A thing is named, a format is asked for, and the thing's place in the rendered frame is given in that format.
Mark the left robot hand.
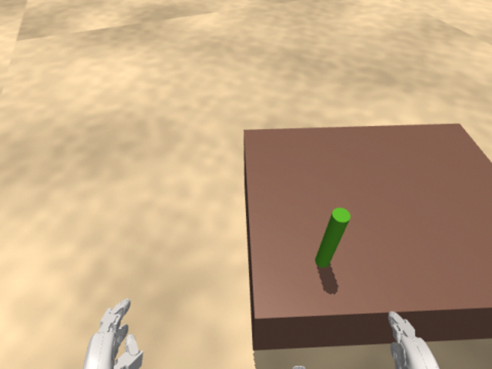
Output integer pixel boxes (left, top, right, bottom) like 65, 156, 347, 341
83, 298, 143, 369

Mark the can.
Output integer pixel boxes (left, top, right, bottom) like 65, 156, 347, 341
315, 208, 351, 268

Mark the right robot hand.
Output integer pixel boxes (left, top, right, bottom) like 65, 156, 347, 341
388, 311, 440, 369

